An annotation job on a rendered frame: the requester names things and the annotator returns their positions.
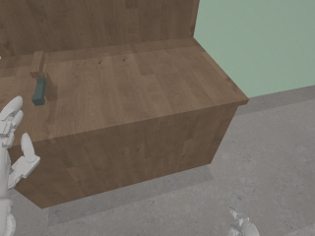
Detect robot left forearm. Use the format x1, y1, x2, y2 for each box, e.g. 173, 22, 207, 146
0, 198, 18, 236

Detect tap lever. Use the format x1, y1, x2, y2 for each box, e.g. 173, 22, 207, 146
31, 75, 46, 106

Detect right robot hand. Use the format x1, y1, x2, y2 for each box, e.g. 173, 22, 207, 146
227, 206, 260, 236

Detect left robot hand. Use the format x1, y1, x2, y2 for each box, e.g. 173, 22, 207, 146
0, 95, 40, 199

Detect counter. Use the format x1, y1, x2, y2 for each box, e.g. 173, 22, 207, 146
0, 0, 249, 209

